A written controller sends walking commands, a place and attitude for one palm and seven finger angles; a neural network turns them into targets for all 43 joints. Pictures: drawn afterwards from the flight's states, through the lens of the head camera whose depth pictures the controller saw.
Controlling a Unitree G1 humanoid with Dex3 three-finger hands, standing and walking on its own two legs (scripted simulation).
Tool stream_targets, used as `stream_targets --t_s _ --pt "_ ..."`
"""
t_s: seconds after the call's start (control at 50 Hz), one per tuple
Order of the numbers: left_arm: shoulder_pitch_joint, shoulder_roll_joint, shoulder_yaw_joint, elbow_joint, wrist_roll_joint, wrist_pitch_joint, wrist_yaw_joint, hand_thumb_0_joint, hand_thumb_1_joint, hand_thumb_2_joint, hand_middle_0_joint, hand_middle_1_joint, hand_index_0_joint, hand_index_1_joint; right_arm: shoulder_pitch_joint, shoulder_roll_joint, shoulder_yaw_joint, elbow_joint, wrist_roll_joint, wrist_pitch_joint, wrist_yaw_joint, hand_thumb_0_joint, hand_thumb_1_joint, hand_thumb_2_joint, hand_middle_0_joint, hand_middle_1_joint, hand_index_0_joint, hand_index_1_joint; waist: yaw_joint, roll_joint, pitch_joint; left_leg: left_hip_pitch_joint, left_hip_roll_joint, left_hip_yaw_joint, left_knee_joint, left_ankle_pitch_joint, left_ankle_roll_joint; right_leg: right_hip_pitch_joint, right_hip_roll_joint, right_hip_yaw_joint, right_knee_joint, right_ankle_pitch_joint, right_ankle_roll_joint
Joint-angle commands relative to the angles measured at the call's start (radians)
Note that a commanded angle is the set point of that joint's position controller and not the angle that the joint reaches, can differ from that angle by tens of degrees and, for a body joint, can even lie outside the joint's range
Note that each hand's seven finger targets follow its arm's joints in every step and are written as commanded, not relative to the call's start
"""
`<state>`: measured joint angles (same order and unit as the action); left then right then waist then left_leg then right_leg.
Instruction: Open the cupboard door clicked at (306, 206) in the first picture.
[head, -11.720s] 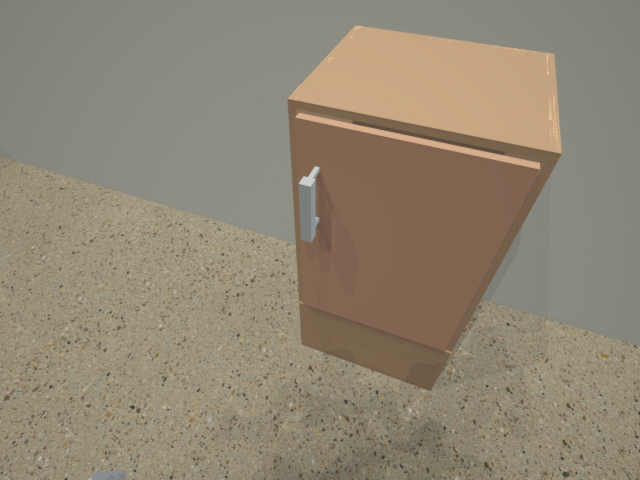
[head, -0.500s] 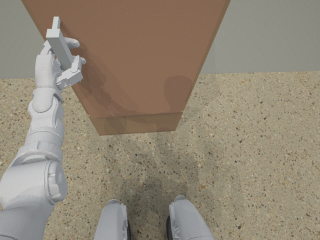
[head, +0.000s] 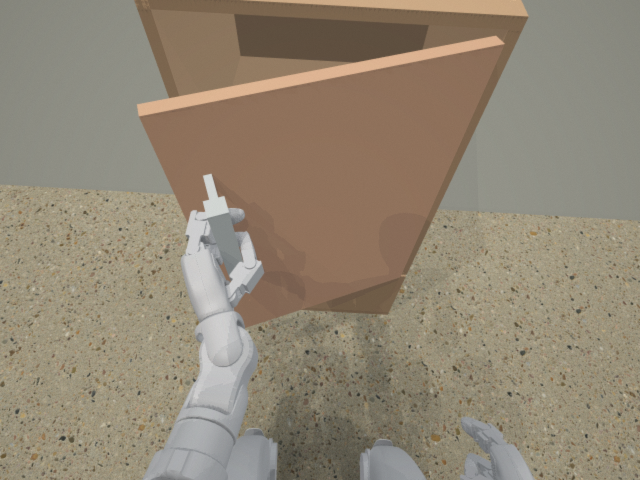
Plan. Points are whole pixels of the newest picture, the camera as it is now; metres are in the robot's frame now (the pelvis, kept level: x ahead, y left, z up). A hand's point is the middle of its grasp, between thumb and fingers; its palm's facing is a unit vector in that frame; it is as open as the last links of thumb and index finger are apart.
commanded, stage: pull the door open along its arc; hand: left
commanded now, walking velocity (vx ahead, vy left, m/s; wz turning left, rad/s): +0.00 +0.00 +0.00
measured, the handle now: (224, 229) +0.41 +0.14 +0.04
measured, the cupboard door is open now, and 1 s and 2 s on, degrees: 23 41 43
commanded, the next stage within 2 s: open thumb and fingers to let go in 0.38 s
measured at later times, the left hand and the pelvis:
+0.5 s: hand (310, 344) +0.27 +0.02 +0.04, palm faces +0.25 -0.97 -0.04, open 6.1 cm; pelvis +0.00 -0.03 +0.01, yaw +2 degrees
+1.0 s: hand (298, 334) +0.28 +0.04 +0.04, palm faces +0.35 -0.94 -0.01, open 12.5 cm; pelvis -0.01 -0.04 +0.00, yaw +3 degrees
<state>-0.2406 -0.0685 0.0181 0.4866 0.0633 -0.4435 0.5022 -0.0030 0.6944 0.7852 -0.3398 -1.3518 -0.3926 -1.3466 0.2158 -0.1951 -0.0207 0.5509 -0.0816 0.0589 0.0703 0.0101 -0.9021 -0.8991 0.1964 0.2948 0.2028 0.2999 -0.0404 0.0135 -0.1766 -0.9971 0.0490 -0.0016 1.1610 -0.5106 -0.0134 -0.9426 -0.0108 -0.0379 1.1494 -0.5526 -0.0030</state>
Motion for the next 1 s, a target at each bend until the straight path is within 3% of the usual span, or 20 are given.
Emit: stream_targets --t_s 0.0,0.06,0.12,0.18,0.26,0.3,0.36,0.4,0.44,0.46,0.5,0.58,0.68,0.76,0.86,0.9,0.98 --pt "-0.193 -0.014 -0.109 -0.249 0.09 -0.064 0.075 0.0 0.9 0.9 -0.4 -1.35 -0.4 -1.35 0.026 -0.11 -0.051 -0.093 -0.007 -0.033 -0.011 0.0 -0.9 -0.9 0.2 0.3 0.2 0.3 -0.021 -0.033 -0.361 0.294 -0.044 0.006 -0.132 0.321 0.015 0.201 0.034 -0.026 -0.154 0.404 -0.021" --pt "-0.096 -0.057 -0.173 -0.282 0.097 -0.057 0.059 0.0 0.9 0.9 -0.4 -1.35 -0.4 -1.35 0.003 -0.099 -0.046 -0.107 -0.007 -0.041 -0.019 0.0 -0.9 -0.9 0.2 0.3 0.2 0.3 -0.013 -0.059 -0.358 0.302 -0.045 0.006 -0.139 0.321 0.02 0.232 0.033 -0.022 -0.169 0.418 -0.024" --pt "-0.024 -0.092 -0.22 -0.337 0.087 -0.051 0.049 0.0 0.9 0.9 -0.4 -1.35 -0.4 -1.35 -0.027 -0.087 -0.039 -0.118 -0.001 -0.052 -0.024 0.0 -0.9 -0.9 0.2 0.3 0.2 0.3 -0.003 -0.046 -0.33 0.308 -0.049 0.007 -0.153 0.297 0.018 0.248 0.027 -0.023 -0.184 0.398 -0.026" --pt "0.049 -0.119 -0.26 -0.369 0.082 -0.047 0.045 0.0 0.9 0.9 -0.4 -1.35 -0.4 -1.35 -0.053 -0.077 -0.03 -0.125 0.002 -0.073 -0.03 0.0 -0.9 -0.9 0.2 0.3 0.2 0.3 -0.006 -0.069 -0.285 0.289 -0.051 0.005 -0.153 0.264 0.022 0.242 0.022 -0.015 -0.202 0.372 -0.023" --pt "0.204 -0.154 -0.311 -0.416 0.101 -0.031 0.046 0.0 0.9 0.9 -0.4 -1.35 -0.4 -1.35 -0.071 -0.062 -0.018 -0.144 0.003 -0.106 -0.031 0.0 -0.9 -0.9 0.2 0.3 0.2 0.3 0.014 -0.076 -0.267 0.272 -0.059 0.0 -0.151 0.259 0.023 0.256 0.019 -0.012 -0.202 0.367 -0.027" --pt "0.266 -0.175 -0.334 -0.46 0.094 -0.022 0.045 0.0 0.9 0.9 -0.4 -1.35 -0.4 -1.35 -0.09 -0.056 -0.012 -0.152 0.007 -0.121 -0.029 0.0 -0.9 -0.9 0.2 0.3 0.2 0.3 0.02 -0.053 -0.256 0.276 -0.062 0.0 -0.153 0.245 0.021 0.252 0.017 -0.015 -0.205 0.349 -0.029" --pt "0.401 -0.183 -0.343 -0.5 0.078 0.007 0.039 0.0 0.9 0.9 -0.4 -1.35 -0.4 -1.35 -0.101 -0.048 -0.006 -0.17 0.012 -0.138 -0.029 0.0 -0.9 -0.9 0.2 0.3 0.2 0.3 0.039 -0.085 -0.257 0.267 -0.067 -0.002 -0.153 0.248 0.019 0.285 0.015 -0.008 -0.215 0.368 -0.026" --pt "0.352 -0.169 -0.33 -0.541 0.065 0.019 0.049 0.0 0.9 0.9 -0.4 -1.35 -0.4 -1.35 -0.103 -0.047 -0.002 -0.163 0.011 -0.146 -0.033 0.0 -0.9 -0.9 0.2 0.3 0.2 0.3 0.024 -0.073 -0.25 0.262 -0.071 0.0 -0.137 0.236 0.019 0.268 0.007 0.005 -0.221 0.377 -0.017" --pt "0.278 -0.153 -0.301 -0.507 0.064 0.029 0.066 0.0 0.9 0.9 -0.4 -1.35 -0.4 -1.35 -0.11 -0.048 0.002 -0.147 0.009 -0.149 -0.041 0.0 -0.9 -0.9 0.2 0.3 0.2 0.3 0.014 -0.096 -0.199 0.231 -0.073 -0.008 -0.124 0.194 0.017 0.23 0.002 0.017 -0.232 0.317 -0.011" --pt "0.18 -0.12 -0.27 -0.496 0.07 0.026 0.08 0.0 0.9 0.9 -0.4 -1.35 -0.4 -1.35 -0.105 -0.051 0.002 -0.128 0.006 -0.147 -0.048 0.0 -0.9 -0.9 0.2 0.3 0.2 0.3 -0.001 -0.106 -0.172 0.216 -0.07 -0.014 -0.115 0.183 0.017 0.205 0.001 0.022 -0.235 0.286 -0.011" --pt "0.209 -0.122 -0.253 -0.472 0.067 0.02 0.082 0.0 0.76 0.84 -0.39 -1.335 -0.39 -1.335 -0.116 -0.049 -0.002 -0.125 0.002 -0.149 -0.051 0.0 -0.9 -0.9 0.2 0.3 0.2 0.3 0.018 -0.103 -0.212 0.211 -0.074 -0.011 -0.107 0.174 0.016 0.213 -0.006 0.038 -0.235 0.274 -0.008" --pt "0.249 -0.142 -0.285 -0.488 0.068 0.014 0.061 0.0 0.48 0.72 -0.37 -1.305 -0.37 -1.305 -0.098 -0.05 -0.008 -0.135 0.004 -0.152 -0.048 0.0 -0.9 -0.9 0.2 0.3 0.2 0.3 0.019 -0.095 -0.268 0.222 -0.076 -0.006 -0.106 0.205 0.017 0.258 -0.015 0.048 -0.226 0.366 -0.002" --pt "0.234 -0.128 -0.299 -0.501 0.067 0.009 0.036 0.0 0.13 0.57 -0.345 -1.268 -0.345 -1.268 -0.079 -0.059 -0.012 -0.137 0.005 -0.156 -0.051 0.0 -0.9 -0.9 0.2 0.3 0.2 0.3 -0.005 -0.132 -0.256 0.2 -0.072 -0.015 -0.095 0.191 0.02 0.264 -0.029 0.069 -0.237 0.393 0.012" --pt "0.22 -0.096 -0.274 -0.491 0.064 0.003 0.028 0.0 -0.15 0.45 -0.325 -1.237 -0.325 -1.237 -0.081 -0.063 -0.013 -0.138 0.008 -0.148 -0.056 0.0 -0.9 -0.9 0.2 0.3 0.2 0.3 -0.001 -0.139 -0.223 0.176 -0.072 -0.019 -0.094 0.166 0.02 0.256 -0.035 0.089 -0.254 0.332 0.009" --pt "0.205 -0.081 -0.256 -0.504 0.063 -0.011 0.033 0.0 -0.5 0.3 -0.3 -1.2 -0.3 -1.2 -0.074 -0.063 -0.017 -0.135 0.006 -0.15 -0.059 0.0 -0.9 -0.9 0.2 0.3 0.2 0.3 0.01 -0.117 -0.262 0.181 -0.072 -0.019 -0.092 0.178 0.02 0.264 -0.032 0.086 -0.238 0.34 0.006" --pt "0.242 -0.095 -0.263 -0.504 0.057 -0.009 0.029 0.0 -0.5 0.3 -0.3 -1.2 -0.3 -1.2 -0.074 -0.062 -0.017 -0.14 0.007 -0.148 -0.058 0.0 -0.9 -0.9 0.2 0.3 0.2 0.3 0.013 -0.115 -0.279 0.19 -0.073 -0.014 -0.094 0.192 0.02 0.275 -0.032 0.078 -0.23 0.379 0.008" --pt "0.214 -0.088 -0.254 -0.491 0.053 -0.003 0.032 0.0 -0.5 0.3 -0.267 -1.0 -0.267 -1.0 -0.074 -0.064 -0.017 -0.136 0.006 -0.145 -0.06 0.0 -0.9 -0.9 0.2 0.3 0.2 0.3 0.005 -0.124 -0.249 0.182 -0.072 -0.013 -0.096 0.178 0.021 0.258 -0.03 0.077 -0.238 0.345 0.008"
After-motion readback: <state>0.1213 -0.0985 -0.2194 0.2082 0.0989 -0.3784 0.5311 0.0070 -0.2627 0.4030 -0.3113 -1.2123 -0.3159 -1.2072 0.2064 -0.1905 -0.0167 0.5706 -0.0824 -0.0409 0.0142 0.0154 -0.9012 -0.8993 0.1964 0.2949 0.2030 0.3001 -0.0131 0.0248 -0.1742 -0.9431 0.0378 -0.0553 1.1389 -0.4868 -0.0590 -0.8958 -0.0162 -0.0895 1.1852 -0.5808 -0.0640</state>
